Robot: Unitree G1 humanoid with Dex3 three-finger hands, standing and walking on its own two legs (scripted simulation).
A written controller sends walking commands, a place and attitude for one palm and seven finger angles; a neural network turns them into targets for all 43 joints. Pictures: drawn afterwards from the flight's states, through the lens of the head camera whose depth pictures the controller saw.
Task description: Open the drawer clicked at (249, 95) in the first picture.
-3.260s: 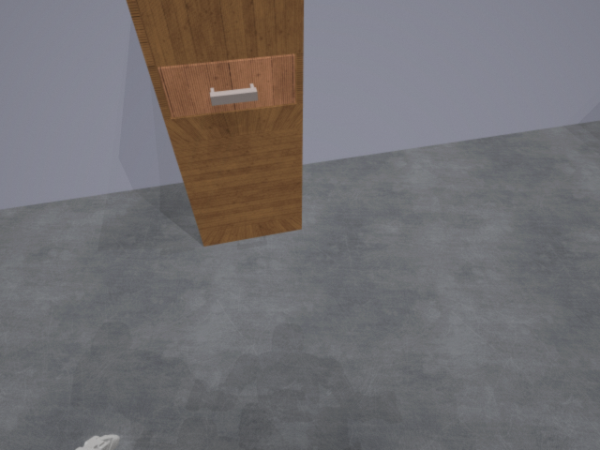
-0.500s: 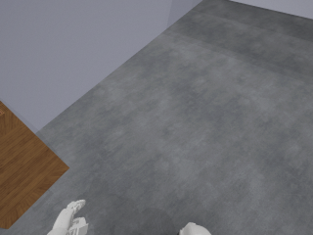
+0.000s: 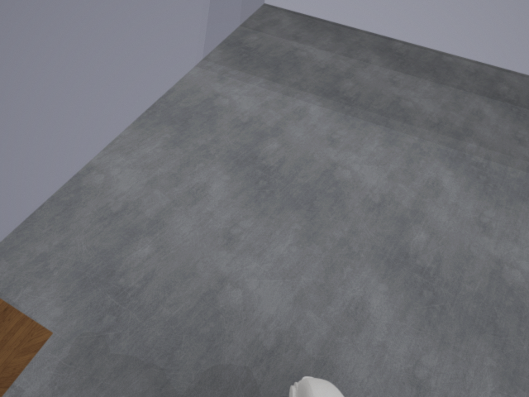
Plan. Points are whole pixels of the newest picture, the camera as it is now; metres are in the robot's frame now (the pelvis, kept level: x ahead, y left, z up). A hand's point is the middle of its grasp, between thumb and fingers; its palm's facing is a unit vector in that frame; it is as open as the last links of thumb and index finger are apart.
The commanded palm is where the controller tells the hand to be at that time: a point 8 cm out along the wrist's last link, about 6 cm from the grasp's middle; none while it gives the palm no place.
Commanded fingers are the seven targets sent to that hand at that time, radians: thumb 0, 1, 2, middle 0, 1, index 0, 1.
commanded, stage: walk to a spot facing it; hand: left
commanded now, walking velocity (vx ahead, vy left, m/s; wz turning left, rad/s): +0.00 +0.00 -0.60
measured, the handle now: out of the picture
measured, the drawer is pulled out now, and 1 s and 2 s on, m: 0.00 0.00 0.00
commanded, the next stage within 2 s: turn to face it in 1.30 s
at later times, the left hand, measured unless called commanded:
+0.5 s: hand (191, 379) +0.17 +0.13 -0.15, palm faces -0.28 -0.92 -0.27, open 7.4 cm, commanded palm none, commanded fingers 0.00 0.90 0.90 -0.20 -0.30 -0.20 -0.30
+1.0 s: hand (184, 363) +0.19 +0.15 -0.17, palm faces -0.52 -0.83 -0.20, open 7.4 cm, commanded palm none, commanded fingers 0.00 0.90 0.90 -0.20 -0.30 -0.20 -0.30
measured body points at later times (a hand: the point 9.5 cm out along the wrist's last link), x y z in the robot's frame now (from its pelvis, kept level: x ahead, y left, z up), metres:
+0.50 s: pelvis +0.00 -0.04 +0.00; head +0.04 -0.07 +0.44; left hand +0.18 +0.17 -0.13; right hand -0.02 -0.31 -0.16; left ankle +0.04 +0.12 -0.67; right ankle -0.01 -0.13 -0.74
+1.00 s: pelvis +0.01 +0.01 +0.00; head +0.06 +0.01 +0.45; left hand +0.22 +0.19 -0.15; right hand -0.07 -0.23 -0.12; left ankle +0.06 +0.09 -0.74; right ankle -0.09 -0.10 -0.66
